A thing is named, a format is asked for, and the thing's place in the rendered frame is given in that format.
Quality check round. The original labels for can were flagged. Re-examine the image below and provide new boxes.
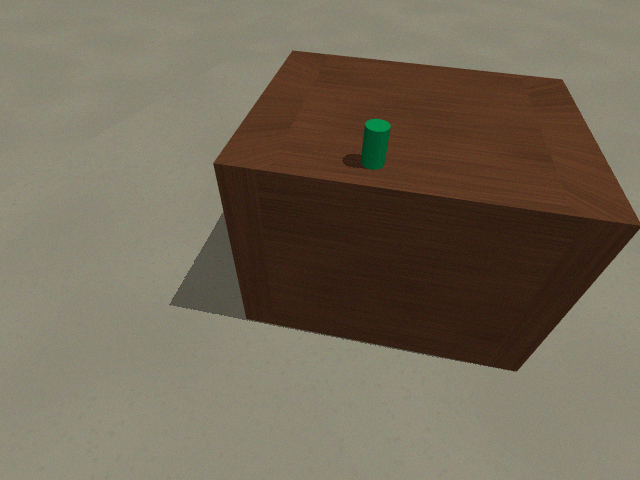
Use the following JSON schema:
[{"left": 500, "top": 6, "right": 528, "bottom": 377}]
[{"left": 361, "top": 119, "right": 391, "bottom": 170}]

